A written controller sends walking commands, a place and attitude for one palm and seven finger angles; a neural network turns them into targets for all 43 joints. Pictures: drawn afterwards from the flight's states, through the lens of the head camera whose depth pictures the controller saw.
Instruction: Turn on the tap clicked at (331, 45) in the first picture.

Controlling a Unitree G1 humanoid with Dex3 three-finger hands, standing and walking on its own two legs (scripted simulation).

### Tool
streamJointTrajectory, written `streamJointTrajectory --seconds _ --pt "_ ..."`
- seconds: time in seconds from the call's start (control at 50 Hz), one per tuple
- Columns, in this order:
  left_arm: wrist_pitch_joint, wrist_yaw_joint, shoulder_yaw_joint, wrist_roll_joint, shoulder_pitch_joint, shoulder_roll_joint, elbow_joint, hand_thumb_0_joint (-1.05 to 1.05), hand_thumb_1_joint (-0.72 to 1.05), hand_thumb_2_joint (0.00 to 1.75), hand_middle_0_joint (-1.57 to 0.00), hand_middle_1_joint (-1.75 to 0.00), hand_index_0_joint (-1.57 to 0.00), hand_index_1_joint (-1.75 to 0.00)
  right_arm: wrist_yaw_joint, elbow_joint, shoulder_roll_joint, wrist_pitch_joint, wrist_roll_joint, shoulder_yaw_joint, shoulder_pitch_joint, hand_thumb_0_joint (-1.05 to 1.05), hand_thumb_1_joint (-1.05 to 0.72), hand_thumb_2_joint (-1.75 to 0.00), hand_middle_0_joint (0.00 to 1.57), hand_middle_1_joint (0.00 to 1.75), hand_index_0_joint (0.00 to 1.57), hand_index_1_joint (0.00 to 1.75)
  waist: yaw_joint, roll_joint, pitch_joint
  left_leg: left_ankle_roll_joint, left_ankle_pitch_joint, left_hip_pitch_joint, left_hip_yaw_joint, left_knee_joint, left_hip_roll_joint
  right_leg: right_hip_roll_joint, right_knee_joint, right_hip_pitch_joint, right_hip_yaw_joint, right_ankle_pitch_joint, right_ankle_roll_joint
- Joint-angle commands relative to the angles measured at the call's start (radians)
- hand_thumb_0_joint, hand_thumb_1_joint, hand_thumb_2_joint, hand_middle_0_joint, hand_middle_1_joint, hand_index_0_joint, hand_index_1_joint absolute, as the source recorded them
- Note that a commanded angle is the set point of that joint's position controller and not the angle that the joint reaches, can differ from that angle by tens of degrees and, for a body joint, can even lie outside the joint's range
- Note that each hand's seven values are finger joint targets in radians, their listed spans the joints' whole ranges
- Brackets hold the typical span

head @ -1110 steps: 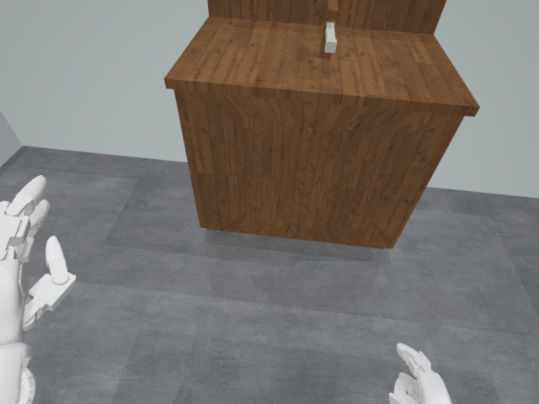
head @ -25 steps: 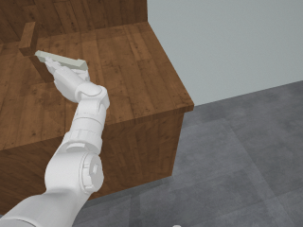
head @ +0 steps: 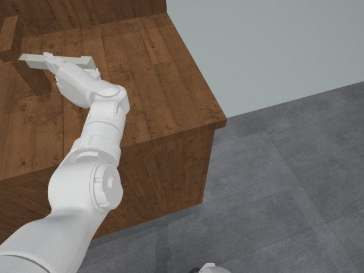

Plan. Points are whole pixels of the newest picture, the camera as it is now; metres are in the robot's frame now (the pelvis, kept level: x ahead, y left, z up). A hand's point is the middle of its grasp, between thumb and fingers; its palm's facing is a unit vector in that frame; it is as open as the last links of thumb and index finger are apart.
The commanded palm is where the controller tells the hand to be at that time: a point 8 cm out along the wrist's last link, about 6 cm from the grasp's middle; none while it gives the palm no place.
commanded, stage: push the lever round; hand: left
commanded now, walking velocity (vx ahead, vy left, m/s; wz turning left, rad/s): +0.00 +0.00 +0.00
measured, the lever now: (86, 65) +0.54 +0.18 +0.15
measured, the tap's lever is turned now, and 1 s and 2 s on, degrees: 64 74 74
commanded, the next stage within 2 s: lift the hand up off the lever in 0.16 s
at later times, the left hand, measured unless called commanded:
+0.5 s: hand (99, 66) +0.54 +0.15 +0.15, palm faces +0.78 -0.61 -0.13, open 7.8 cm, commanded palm +0.48 +0.18 +0.16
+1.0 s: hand (94, 62) +0.53 +0.16 +0.17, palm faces +0.77 -0.62 -0.14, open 7.9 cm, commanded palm +0.47 +0.18 +0.18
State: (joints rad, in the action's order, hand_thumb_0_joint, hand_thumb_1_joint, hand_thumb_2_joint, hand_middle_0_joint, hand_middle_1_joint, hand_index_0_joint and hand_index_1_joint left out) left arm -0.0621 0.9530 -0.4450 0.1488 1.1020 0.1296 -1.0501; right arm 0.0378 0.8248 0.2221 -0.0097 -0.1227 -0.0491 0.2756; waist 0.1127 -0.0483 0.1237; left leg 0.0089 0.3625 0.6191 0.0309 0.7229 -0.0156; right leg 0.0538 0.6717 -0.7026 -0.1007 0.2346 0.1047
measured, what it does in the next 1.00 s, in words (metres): stands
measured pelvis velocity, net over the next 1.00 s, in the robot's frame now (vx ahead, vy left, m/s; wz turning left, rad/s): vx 0.01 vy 0.00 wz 0.00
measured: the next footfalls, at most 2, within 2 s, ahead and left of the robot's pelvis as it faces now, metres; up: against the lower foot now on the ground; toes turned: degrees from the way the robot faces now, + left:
none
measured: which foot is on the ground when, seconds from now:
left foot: down 0.00-1.00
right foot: down 0.00-1.00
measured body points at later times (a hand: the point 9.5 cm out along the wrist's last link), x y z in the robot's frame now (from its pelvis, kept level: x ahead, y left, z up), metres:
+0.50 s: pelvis +0.01 -0.01 +0.00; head +0.08 -0.03 +0.44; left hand +0.49 +0.18 +0.16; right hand +0.02 -0.26 -0.14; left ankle -0.01 +0.13 -0.71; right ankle +0.05 -0.05 -0.71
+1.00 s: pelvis +0.01 +0.00 +0.01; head +0.07 -0.02 +0.45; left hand +0.48 +0.18 +0.18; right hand +0.05 -0.25 -0.14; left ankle -0.01 +0.13 -0.71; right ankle +0.05 -0.05 -0.71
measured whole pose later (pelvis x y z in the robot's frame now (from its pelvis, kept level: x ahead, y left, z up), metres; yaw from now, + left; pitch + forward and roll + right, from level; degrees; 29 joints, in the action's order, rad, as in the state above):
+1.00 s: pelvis +0.01 +0.00 +0.01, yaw +0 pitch +14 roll +0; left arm -0.13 0.92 -0.47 0.14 1.12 0.15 -1.04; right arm 0.04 0.82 0.23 -0.01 -0.11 -0.05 0.27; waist 0.11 -0.05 0.12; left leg 0.01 0.35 0.55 0.03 0.66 -0.01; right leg 0.06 0.61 -0.63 -0.10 0.22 0.10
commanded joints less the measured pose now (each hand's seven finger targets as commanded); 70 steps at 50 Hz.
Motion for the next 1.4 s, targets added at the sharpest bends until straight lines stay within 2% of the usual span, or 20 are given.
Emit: streamJointTrajectory --seconds 0.0,0.06,0.18,0.24,0.28,0.46,0.48,0.5,0.58,0.64,0.68,0.76,0.8,0.86,0.88,0.96,1.04,1.18,1.24,1.38 --pt "0.053 -0.009 0.048 0.047 0.549 0.195 0.205 0.0 0.9 0.9 -0.15 -0.15 -0.15 -0.15 -0.011 -0.079 0.135 -0.022 0.001 -0.035 0.073 0.0 -0.9 -0.9 0.2 0.3 0.2 0.3 0.03 0.066 0.435 -0.038 -0.183 -0.001 -0.034 -0.059 -0.012 -0.068 -0.09 0.424 0.111 -0.2 -0.1" --pt "0.046 -0.008 0.039 0.055 0.578 0.215 0.174 0.0 0.9 0.9 -0.15 -0.15 -0.15 -0.15 -0.011 -0.072 0.139 -0.022 0.002 -0.035 0.078 0.0 -0.9 -0.9 0.2 0.3 0.2 0.3 0.047 0.085 0.406 -0.043 -0.14 0.025 -0.033 -0.057 -0.012 -0.073 -0.109 0.411 0.121 -0.151 -0.105" --pt "0.058 -0.007 0.017 0.067 0.596 0.255 0.168 0.0 0.9 0.9 -0.15 -0.15 -0.15 -0.15 -0.01 -0.07 0.143 -0.022 -0.001 -0.04 0.099 0.0 -0.9 -0.9 0.2 0.3 0.2 0.3 0.044 0.053 0.45 -0.045 -0.157 0.015 -0.03 -0.05 -0.012 -0.069 -0.095 0.416 0.117 -0.183 -0.103" --pt "0.055 -0.007 0.031 0.07 0.628 0.248 0.145 0.0 0.9 0.9 -0.15 -0.15 -0.15 -0.15 -0.006 -0.067 0.146 -0.028 -0.003 -0.035 0.109 0.0 -0.9 -0.9 0.2 0.3 0.2 0.3 0.064 0.053 0.432 -0.046 -0.149 0.025 -0.031 -0.045 -0.01 -0.068 -0.096 0.386 0.117 -0.172 -0.105" --pt "0.061 -0.008 -0.012 0.066 0.606 0.299 0.163 0.0 0.9 0.9 -0.15 -0.15 -0.15 -0.15 -0.007 -0.074 0.149 -0.024 -0.002 -0.039 0.115 0.0 -0.9 -0.9 0.2 0.3 0.2 0.3 0.04 0.049 0.478 -0.046 -0.163 0.022 -0.029 -0.049 -0.012 -0.069 -0.09 0.435 0.119 -0.2 -0.105" --pt "0.058 -0.023 -0.012 0.056 0.567 0.3 0.214 0.0 0.9 0.9 -0.15 -0.15 -0.15 -0.15 -0.004 -0.087 0.148 -0.022 0.006 -0.037 0.118 0.0 -0.9 -0.9 0.2 0.3 0.2 0.3 0.031 0.054 0.485 -0.045 -0.198 0.003 -0.04 -0.063 -0.007 -0.07 -0.1 0.491 0.122 -0.274 -0.11" --pt "0.059 -0.025 -0.002 0.058 0.574 0.291 0.229 0.0 0.9 0.9 -0.15 -0.15 -0.15 -0.15 -0.006 -0.084 0.148 -0.02 0.004 -0.039 0.114 0.0 -0.9 -0.9 0.2 0.3 0.2 0.3 0.028 0.028 0.489 -0.045 -0.204 -0.014 -0.038 -0.065 -0.009 -0.066 -0.096 0.485 0.117 -0.269 -0.105" --pt "0.056 -0.026 0.019 0.058 0.576 0.266 0.225 0.0 0.9 0.9 -0.15 -0.15 -0.15 -0.15 -0.003 -0.084 0.144 -0.023 0.005 -0.037 0.116 0.0 -0.9 -0.9 0.2 0.3 0.2 0.3 0.035 0.033 0.47 -0.045 -0.207 -0.023 -0.038 -0.072 -0.006 -0.064 -0.1 0.472 0.109 -0.26 -0.103" --pt "0.04 -0.033 -0.008 0.046 0.524 0.286 0.214 0.0 0.9 0.9 -0.15 -0.15 -0.15 -0.15 -0.006 -0.081 0.15 -0.02 0.009 -0.04 0.107 0.0 -0.9 -0.9 0.2 0.3 0.2 0.3 0.023 0.047 0.446 -0.044 -0.193 -0.017 -0.04 -0.082 -0.008 -0.069 -0.116 0.498 0.117 -0.255 -0.105" --pt "0.022 -0.04 0.034 0.041 0.541 0.239 0.198 0.0 0.9 0.9 -0.15 -0.15 -0.15 -0.15 -0.005 -0.077 0.147 -0.024 0.013 -0.037 0.101 0.0 -0.9 -0.9 0.2 0.3 0.2 0.3 0.039 0.07 0.399 -0.045 -0.178 -0.03 -0.042 -0.094 -0.007 -0.066 -0.135 0.465 0.111 -0.211 -0.105" --pt "0.023 -0.04 0.024 0.035 0.524 0.241 0.225 0.0 0.9 0.9 -0.15 -0.15 -0.15 -0.15 -0.004 -0.082 0.147 -0.025 0.012 -0.039 0.095 0.0 -0.9 -0.9 0.2 0.3 0.2 0.3 0.019 0.05 0.419 -0.045 -0.194 -0.055 -0.039 -0.102 -0.01 -0.06 -0.129 0.474 0.102 -0.218 -0.098" --pt "0.014 -0.031 0.041 0.036 0.543 0.216 0.218 0.0 0.9 0.9 -0.15 -0.15 -0.15 -0.15 -0.002 -0.073 0.141 -0.029 0.013 -0.036 0.084 0.0 -0.9 -0.9 0.2 0.3 0.2 0.3 0.031 0.059 0.378 -0.042 -0.187 -0.056 -0.038 -0.105 -0.008 -0.062 -0.14 0.453 0.102 -0.202 -0.1" --pt "0.01 -0.028 0.018 0.04 0.538 0.246 0.219 0.0 0.9 0.9 -0.15 -0.15 -0.15 -0.15 -0.006 -0.075 0.143 -0.028 0.013 -0.037 0.084 0.0 -0.9 -0.9 0.2 0.3 0.2 0.3 0.022 0.069 0.391 -0.043 -0.193 -0.055 -0.037 -0.109 -0.008 -0.064 -0.134 0.46 0.102 -0.205 -0.099" --pt "0.0 -0.026 0.037 0.044 0.586 0.232 0.227 0.0 0.9 0.9 -0.15 -0.15 -0.15 -0.15 -0.007 -0.071 0.14 -0.027 0.01 -0.035 0.076 0.0 -0.9 -0.9 0.2 0.3 0.2 0.3 0.03 0.061 0.388 -0.041 -0.198 -0.065 -0.037 -0.11 -0.008 -0.064 -0.138 0.458 0.102 -0.209 -0.099" --pt "0.004 -0.026 0.021 0.045 0.581 0.248 0.249 0.0 0.9 0.9 -0.15 -0.15 -0.15 -0.15 -0.01 -0.073 0.142 -0.025 0.008 -0.04 0.079 0.0 -0.9 -0.9 0.2 0.3 0.2 0.3 0.018 0.044 0.417 -0.041 -0.22 -0.085 -0.035 -0.109 -0.011 -0.06 -0.128 0.469 0.097 -0.228 -0.095" --pt "-0.01 -0.024 0.067 0.052 0.586 0.192 0.25 0.0 0.9 0.9 -0.15 -0.15 -0.15 -0.15 -0.006 -0.072 0.134 -0.028 0.01 -0.035 0.071 0.0 -0.9 -0.9 0.2 0.3 0.2 0.3 0.027 0.03 0.403 -0.034 -0.249 -0.104 -0.036 -0.107 -0.005 -0.055 -0.122 0.44 0.086 -0.242 -0.091" --pt "-0.013 -0.018 0.072 0.051 0.636 0.19 0.278 0.0 0.9 0.9 -0.15 -0.15 -0.15 -0.15 -0.009 -0.069 0.132 -0.03 0.008 -0.039 0.068 0.0 -0.9 -0.9 0.2 0.3 0.2 0.3 0.03 0.025 0.432 -0.029 -0.271 -0.134 -0.031 -0.106 -0.002 -0.052 -0.118 0.437 0.08 -0.247 -0.088" --pt "-0.027 -0.013 0.066 0.051 0.606 0.182 0.322 0.0 0.9 0.9 -0.15 -0.15 -0.15 -0.15 -0.011 -0.065 0.133 -0.033 0.001 -0.043 0.066 0.0 -0.9 -0.9 0.2 0.3 0.2 0.3 0.009 0.018 0.472 -0.017 -0.342 -0.172 -0.031 -0.105 -0.003 -0.047 -0.103 0.469 0.066 -0.309 -0.083" --pt "-0.055 -0.015 0.093 0.046 0.588 0.142 0.3 0.0 0.9 0.9 -0.15 -0.15 -0.15 -0.15 -0.01 -0.061 0.13 -0.035 0.006 -0.04 0.056 0.0 -0.9 -0.9 0.2 0.3 0.2 0.3 0.019 0.059 0.423 -0.018 -0.314 -0.152 -0.034 -0.113 0.001 -0.049 -0.12 0.461 0.069 -0.292 -0.086" --pt "-0.108 -0.003 0.007 0.032 0.584 0.232 0.267 0.0 0.9 0.9 -0.15 -0.15 -0.15 -0.15 -0.026 -0.055 0.137 -0.031 0.01 -0.037 0.036 0.0 -0.9 -0.9 0.2 0.3 0.2 0.3 -0.007 0.089 0.402 -0.028 -0.241 -0.104 -0.036 -0.15 -0.006 -0.068 -0.154 0.522 0.092 -0.255 -0.097"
